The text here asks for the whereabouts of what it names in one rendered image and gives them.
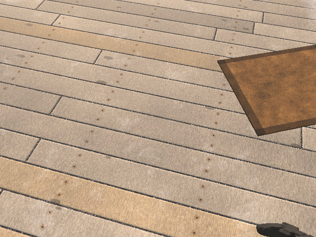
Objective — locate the robot right hand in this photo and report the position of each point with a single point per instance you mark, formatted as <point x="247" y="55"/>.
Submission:
<point x="280" y="230"/>

